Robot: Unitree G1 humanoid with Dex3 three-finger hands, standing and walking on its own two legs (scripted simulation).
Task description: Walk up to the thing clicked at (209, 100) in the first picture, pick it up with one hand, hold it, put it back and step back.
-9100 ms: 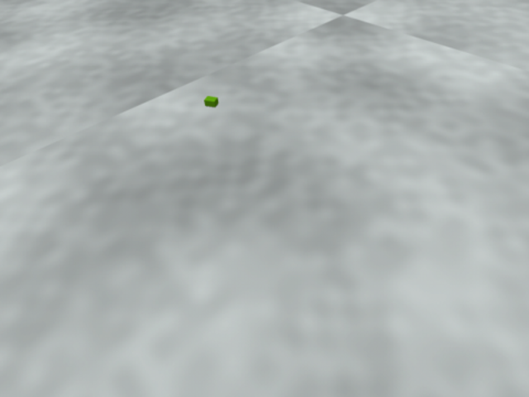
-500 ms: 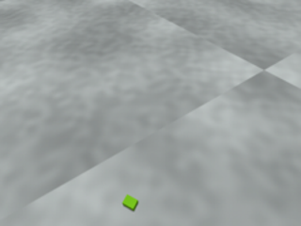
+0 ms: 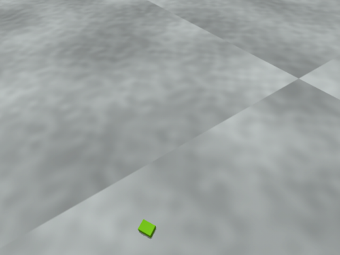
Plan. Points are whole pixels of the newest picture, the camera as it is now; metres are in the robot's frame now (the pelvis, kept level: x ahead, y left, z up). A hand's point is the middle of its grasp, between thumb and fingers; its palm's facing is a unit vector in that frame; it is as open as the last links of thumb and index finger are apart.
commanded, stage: stand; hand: left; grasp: from above
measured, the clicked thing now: (147, 228) +0.41 +0.19 -0.76
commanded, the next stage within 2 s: rise first in 0.66 s
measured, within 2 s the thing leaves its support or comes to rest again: neither
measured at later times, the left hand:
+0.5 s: hand out of the picture +0.07 +0.25 -0.16, palm faces -0.03 -0.94 -0.35, open 7.4 cm
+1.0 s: hand out of the picture +0.15 +0.25 -0.17, palm faces +0.00 -0.93 -0.36, open 8.9 cm
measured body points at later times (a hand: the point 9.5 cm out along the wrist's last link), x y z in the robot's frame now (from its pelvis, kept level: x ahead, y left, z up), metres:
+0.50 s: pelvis +0.00 +0.00 +0.00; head +0.01 +0.00 +0.45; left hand +0.07 +0.30 -0.13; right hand +0.08 -0.30 -0.13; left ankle +0.00 +0.12 -0.75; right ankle -0.02 -0.13 -0.75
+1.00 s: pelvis -0.02 +0.00 -0.02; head +0.04 +0.00 +0.43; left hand +0.14 +0.30 -0.15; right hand +0.08 -0.27 -0.14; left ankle +0.00 +0.12 -0.75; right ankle -0.02 -0.13 -0.75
